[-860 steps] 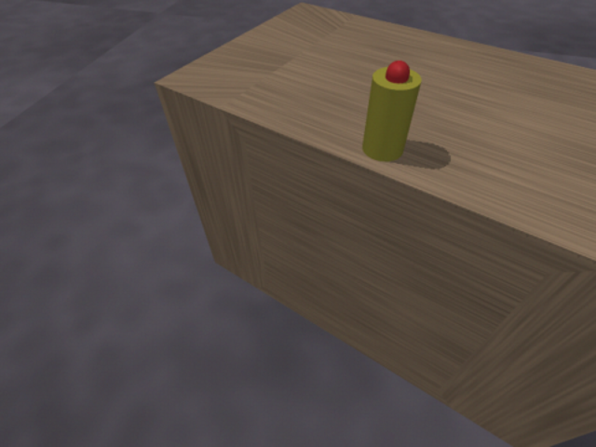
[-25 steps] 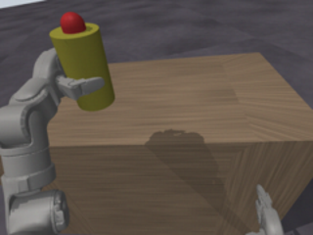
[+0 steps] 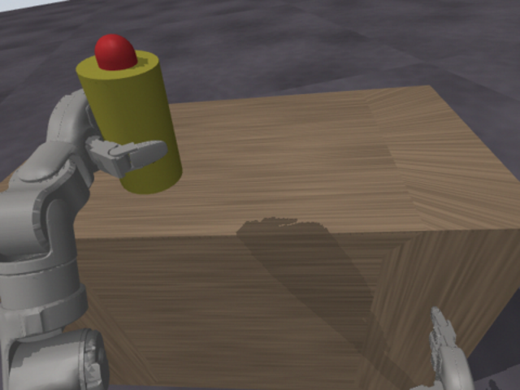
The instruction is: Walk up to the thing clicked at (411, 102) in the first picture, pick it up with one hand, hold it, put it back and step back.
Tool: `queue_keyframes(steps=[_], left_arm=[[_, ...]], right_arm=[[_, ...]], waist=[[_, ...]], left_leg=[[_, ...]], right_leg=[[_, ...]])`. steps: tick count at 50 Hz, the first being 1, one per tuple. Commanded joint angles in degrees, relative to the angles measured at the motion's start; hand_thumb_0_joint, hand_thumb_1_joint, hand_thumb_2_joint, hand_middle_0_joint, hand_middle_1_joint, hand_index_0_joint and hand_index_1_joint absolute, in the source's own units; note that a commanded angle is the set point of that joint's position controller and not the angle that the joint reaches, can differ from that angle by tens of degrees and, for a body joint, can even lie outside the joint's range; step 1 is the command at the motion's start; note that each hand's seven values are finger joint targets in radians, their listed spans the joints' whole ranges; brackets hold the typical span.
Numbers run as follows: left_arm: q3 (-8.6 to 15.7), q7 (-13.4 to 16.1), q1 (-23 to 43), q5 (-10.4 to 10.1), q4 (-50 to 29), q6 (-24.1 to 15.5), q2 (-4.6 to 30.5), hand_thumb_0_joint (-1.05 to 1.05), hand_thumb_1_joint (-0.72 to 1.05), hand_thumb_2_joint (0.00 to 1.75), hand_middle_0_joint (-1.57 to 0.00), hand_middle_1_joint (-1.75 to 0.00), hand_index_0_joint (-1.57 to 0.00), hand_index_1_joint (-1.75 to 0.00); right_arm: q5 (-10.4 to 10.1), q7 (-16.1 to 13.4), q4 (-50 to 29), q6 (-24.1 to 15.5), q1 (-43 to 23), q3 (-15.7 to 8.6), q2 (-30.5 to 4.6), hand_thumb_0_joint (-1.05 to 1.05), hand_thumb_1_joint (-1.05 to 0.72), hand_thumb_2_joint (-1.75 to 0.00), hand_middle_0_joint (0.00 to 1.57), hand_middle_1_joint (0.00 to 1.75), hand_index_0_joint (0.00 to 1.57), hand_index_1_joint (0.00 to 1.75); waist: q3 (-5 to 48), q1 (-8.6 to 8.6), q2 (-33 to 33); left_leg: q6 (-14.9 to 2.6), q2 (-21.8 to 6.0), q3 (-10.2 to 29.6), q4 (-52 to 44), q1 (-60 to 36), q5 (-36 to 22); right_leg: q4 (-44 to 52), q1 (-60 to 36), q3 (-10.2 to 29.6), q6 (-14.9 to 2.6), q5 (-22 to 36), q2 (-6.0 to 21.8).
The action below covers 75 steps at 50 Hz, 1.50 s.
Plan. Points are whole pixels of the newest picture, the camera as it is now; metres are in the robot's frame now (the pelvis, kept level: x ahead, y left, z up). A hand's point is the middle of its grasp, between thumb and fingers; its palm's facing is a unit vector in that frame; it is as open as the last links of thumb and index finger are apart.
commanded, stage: hold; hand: left
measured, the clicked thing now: (134, 116) +0.32 +0.16 +0.33
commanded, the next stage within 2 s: crouch in 1.42 s
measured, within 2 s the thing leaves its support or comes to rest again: neither
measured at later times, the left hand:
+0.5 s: hand (144, 129) +0.33 +0.16 +0.31, palm faces +0.05 -1.00 -0.05, open 11.4 cm
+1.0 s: hand (151, 137) +0.32 +0.15 +0.30, palm faces -0.01 -1.00 -0.05, open 11.4 cm
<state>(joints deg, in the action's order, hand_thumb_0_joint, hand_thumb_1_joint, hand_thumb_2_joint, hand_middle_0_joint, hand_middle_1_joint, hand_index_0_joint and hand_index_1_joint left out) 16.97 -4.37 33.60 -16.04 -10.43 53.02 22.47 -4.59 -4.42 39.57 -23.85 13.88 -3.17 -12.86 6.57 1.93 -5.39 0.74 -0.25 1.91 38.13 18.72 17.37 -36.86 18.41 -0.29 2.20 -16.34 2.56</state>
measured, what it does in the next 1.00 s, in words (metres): stands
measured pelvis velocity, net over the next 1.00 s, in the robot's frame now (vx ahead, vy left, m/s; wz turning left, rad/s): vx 0.00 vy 0.00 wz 0.00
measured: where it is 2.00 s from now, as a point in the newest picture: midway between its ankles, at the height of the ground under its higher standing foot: outside the picture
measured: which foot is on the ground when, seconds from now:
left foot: down 0.00-1.00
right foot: down 0.00-1.00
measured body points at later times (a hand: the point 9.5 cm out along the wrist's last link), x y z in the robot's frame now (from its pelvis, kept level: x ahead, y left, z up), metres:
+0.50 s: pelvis +0.00 +0.00 +0.00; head -0.06 -0.04 +0.44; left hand +0.32 +0.21 +0.32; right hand +0.17 -0.25 -0.05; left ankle +0.03 +0.13 -0.72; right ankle +0.04 -0.15 -0.72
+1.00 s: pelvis +0.00 +0.00 +0.00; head -0.06 -0.04 +0.44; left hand +0.32 +0.20 +0.31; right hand +0.19 -0.24 -0.05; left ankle +0.03 +0.13 -0.72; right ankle +0.04 -0.15 -0.72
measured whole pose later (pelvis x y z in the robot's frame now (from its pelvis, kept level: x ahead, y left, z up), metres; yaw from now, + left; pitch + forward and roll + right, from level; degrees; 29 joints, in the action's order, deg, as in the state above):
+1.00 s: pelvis +0.00 +0.00 +0.00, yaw +0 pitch -2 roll +0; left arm 15.9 -4.7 33.1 -18.3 -9.4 53.8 20.9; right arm -4.7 -4.8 39.0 -25.1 13.5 -3.2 -12.1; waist 7.0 1.8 -5.5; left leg 0.8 -0.3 1.7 38.3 18.7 17.4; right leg -37.4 18.7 -0.1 2.1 -16.5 2.5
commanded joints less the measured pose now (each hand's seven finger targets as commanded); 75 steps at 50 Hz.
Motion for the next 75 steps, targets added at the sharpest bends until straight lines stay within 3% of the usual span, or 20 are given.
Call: queue_keyframes(steps=[1,3,5,6,9,17,18,20,23,25,26,34,39,44,49,50,52,55,70,75], left_arm=[[6.98,-0.68,37.01,-1.89,-17.15,-7.21,14.32,0.00,0.00,1.29,-1.22,-1.41,-1.23,-1.43],[10.42,-0.52,39.99,-2.53,-19.24,-7.31,18.05,0.00,-0.03,1.32,-1.23,-1.45,-1.25,-1.47],[7.03,-0.64,37.50,-2.74,-13.45,-5.97,12.97,0.00,-0.02,1.33,-1.22,-1.45,-1.24,-1.46],[8.71,-0.30,39.91,-3.18,-13.84,-6.06,14.49,0.00,0.00,1.35,-1.23,-1.46,-1.24,-1.48],[7.49,0.21,38.09,-3.01,-7.52,-5.42,13.08,0.00,0.04,1.36,-1.21,-1.45,-1.23,-1.47],[7.52,1.91,38.84,-1.15,-9.99,-7.20,14.34,0.00,0.05,1.32,-1.23,-1.44,-1.24,-1.45],[9.88,1.87,40.90,-1.51,-13.41,-7.98,16.98,0.00,0.02,1.33,-1.24,-1.45,-1.25,-1.47],[8.78,1.54,38.68,-1.70,-11.77,-8.32,15.02,0.00,0.03,1.32,-1.23,-1.44,-1.24,-1.46],[9.76,1.40,39.33,-1.52,-16.09,-9.26,16.91,0.00,0.00,1.33,-1.24,-1.45,-1.25,-1.47],[11.07,1.38,39.54,-1.24,-18.88,-9.71,18.52,0.00,-0.02,1.35,-1.24,-1.47,-1.26,-1.49],[9.33,1.33,35.78,-1.28,-12.82,-9.00,15.24,0.00,-0.02,1.34,-1.22,-1.46,-1.24,-1.47],[5.69,-1.14,37.23,-1.72,-17.19,-8.18,13.03,0.00,0.01,1.33,-1.24,-1.46,-1.26,-1.47],[5.82,-1.80,35.07,-2.06,-14.78,-6.84,12.40,0.00,0.00,1.33,-1.24,-1.45,-1.26,-1.47],[8.07,-1.00,35.21,-2.86,-14.15,-6.59,13.56,0.00,0.02,1.36,-1.24,-1.47,-1.25,-1.49],[10.33,1.54,36.95,-2.78,-16.02,-7.87,15.46,0.00,0.00,1.36,-1.23,-1.48,-1.25,-1.49],[10.25,1.95,36.49,-2.70,-14.17,-8.08,15.22,0.00,0.01,1.36,-1.24,-1.48,-1.26,-1.49],[9.12,2.73,35.08,-2.60,-14.63,-8.53,12.80,0.00,-0.04,1.35,-1.22,-1.47,-1.24,-1.49],[11.04,3.39,36.88,-1.74,-18.63,-9.87,16.33,0.00,-0.06,1.35,-1.22,-1.47,-1.24,-1.48],[5.85,-2.30,34.46,-2.13,-15.99,-7.81,12.32,0.00,-0.06,1.32,-1.24,-1.46,-1.25,-1.48],[8.58,-1.65,35.72,-2.81,-16.52,-7.52,14.62,0.00,-0.02,1.33,-1.25,-1.47,-1.26,-1.49]], right_arm=[[-0.38,-0.24,-9.77,-4.77,-10.12,-1.99,-5.75,0.00,0.52,-0.06,0.05,0.05,0.05,0.05],[-0.16,-0.58,-9.85,-5.01,-9.19,-3.00,-6.62,0.00,0.52,-0.06,0.05,0.05,0.05,0.05],[-0.21,-0.70,-10.28,-5.05,-10.72,-1.56,-5.24,0.00,0.53,-0.06,0.05,0.05,0.05,0.05],[-0.06,-0.87,-8.83,-4.94,-9.49,-1.55,-5.09,0.00,0.53,-0.06,0.05,0.05,0.05,0.05],[-0.39,-0.77,-10.00,-4.97,-9.98,-1.72,-5.30,0.00,0.53,-0.06,0.05,0.05,0.05,0.05],[-0.88,0.54,-12.83,-3.66,-8.72,-1.84,-4.80,0.00,0.53,-0.06,0.05,0.05,0.05,0.05],[-0.69,0.39,-11.74,-3.48,-6.76,-2.68,-5.22,0.00,0.53,-0.06,0.05,0.05,0.05,0.05],[-0.85,0.27,-13.87,-3.84,-9.09,-2.61,-5.23,0.00,0.53,-0.06,0.05,0.05,0.05,0.05],[-0.57,0.16,-12.56,-3.75,-9.19,-0.79,-4.01,0.00,0.53,-0.06,0.05,0.05,0.05,0.05],[-0.29,-0.24,-12.32,-3.88,-8.73,-2.24,-5.22,0.00,0.52,-0.07,0.05,0.05,0.05,0.05],[-0.31,-0.24,-12.62,-4.14,-9.81,-1.76,-4.93,0.00,0.52,-0.06,0.05,0.05,0.05,0.05],[-0.02,-1.21,-10.52,-5.04,-10.83,-1.41,-5.40,0.00,0.53,-0.06,0.05,0.05,0.05,0.05],[-0.29,-0.97,-8.97,-5.36,-9.46,-1.42,-5.27,0.00,0.53,-0.06,0.05,0.05,0.05,0.05],[-0.39,-0.81,-9.96,-5.25,-7.58,-2.99,-5.82,0.00,0.53,-0.06,0.05,0.05,0.05,0.05],[-0.51,-0.40,-10.75,-4.84,-9.62,-2.42,-4.87,0.00,0.53,-0.06,0.05,0.05,0.05,0.05],[-0.55,-0.51,-11.97,-4.77,-8.73,-3.17,-5.37,0.00,0.52,-0.06,0.05,0.05,0.05,0.05],[-0.51,-0.41,-12.48,-4.61,-9.76,-2.56,-4.67,0.00,0.52,-0.07,0.05,0.05,0.05,0.05],[-0.28,-0.52,-10.83,-4.40,-8.85,-1.98,-4.12,0.00,0.52,-0.07,0.05,0.05,0.05,0.05],[0.08,-1.68,-10.09,-6.08,-10.48,-2.01,-5.81,0.00,0.52,-0.07,0.05,0.05,0.05,0.05],[-0.13,-1.45,-8.92,-5.93,-9.01,-2.62,-5.67,0.00,0.52,-0.06,0.05,0.05,0.05,0.05]], waist=[[13.36,-0.66,0.62],[15.00,-1.23,0.94],[11.63,-1.34,2.43],[10.83,-1.30,3.87],[10.60,-1.27,4.78],[13.68,0.16,3.28],[14.12,-0.25,3.57],[14.50,-0.20,3.86],[15.71,0.93,0.73],[16.83,0.60,0.65],[14.26,0.05,2.23],[14.07,-0.95,-0.06],[11.53,-0.81,0.18],[12.51,-1.62,2.78],[14.17,0.38,2.24],[13.65,-0.88,4.44],[14.35,0.08,2.87],[15.25,0.68,1.75],[13.11,-1.18,1.53],[12.30,-0.84,2.97]], left_leg=[[-1.13,0.98,-0.21,-7.25,-7.74,-4.40],[-1.43,1.41,-1.03,-6.63,-8.16,-5.33],[-1.50,1.53,-1.21,-6.96,-6.83,-4.62],[-1.53,1.41,-1.02,-7.03,-6.45,-3.84],[-1.59,1.67,-1.30,-7.22,-5.50,-2.60],[-1.46,1.96,-1.84,-6.49,-6.27,-5.93],[-1.54,1.88,-1.70,-6.42,-6.63,-5.13],[-1.70,2.06,-2.12,-6.13,-6.11,-5.43],[-1.57,2.18,-2.28,-5.87,-5.93,-6.74],[-1.48,1.88,-2.14,-5.54,-7.04,-7.58],[-1.65,1.95,-2.18,-5.54,-5.98,-6.85],[-1.31,1.06,-0.71,-7.22,-7.68,-2.99],[-1.00,0.61,0.04,-7.78,-6.93,-2.57],[-1.30,1.22,-1.12,-6.96,-7.44,-4.31],[-1.45,1.96,-1.82,-6.41,-5.94,-5.14],[-1.66,1.84,-1.96,-6.16,-6.04,-5.65],[-1.57,2.16,-2.40,-5.64,-5.94,-6.61],[-1.48,2.08,-2.17,-5.54,-5.99,-7.03],[-1.56,1.38,-1.28,-7.00,-7.53,-3.97],[-1.61,1.57,-1.27,-7.05,-6.61,-3.63]], right_leg=[[6.10,0.02,-4.09,-1.81,3.54,-2.84],[6.39,-0.60,-3.50,-1.59,4.34,-2.56],[6.72,0.27,-3.54,-1.48,3.66,-2.67],[6.64,0.57,-3.53,-1.23,3.17,-2.68],[6.87,1.02,-3.55,-1.28,2.23,-2.60],[6.25,-1.04,-3.75,-1.66,4.54,-2.55],[6.38,-0.91,-3.47,-1.51,4.01,-2.44],[6.56,-1.23,-3.30,-1.46,3.73,-2.38],[6.11,-2.28,-3.03,-1.69,4.75,-2.11],[5.84,-2.20,-3.06,-1.72,5.57,-2.21],[5.87,-1.84,-3.11,-1.63,5.11,-2.28],[5.97,0.34,-3.60,-1.66,2.80,-2.72],[5.74,1.69,-4.18,-1.74,2.53,-3.08],[6.31,1.31,-3.82,-1.59,3.50,-2.99],[6.36,-1.15,-3.40,-1.55,4.04,-2.45],[6.28,-0.96,-3.45,-1.46,4.47,-2.59],[5.95,-1.78,-3.20,-1.57,5.07,-2.30],[5.57,-2.47,-3.25,-1.66,5.37,-2.28],[6.27,0.55,-3.70,-1.67,3.18,-2.93],[6.64,0.13,-3.65,-1.44,2.98,-2.72]])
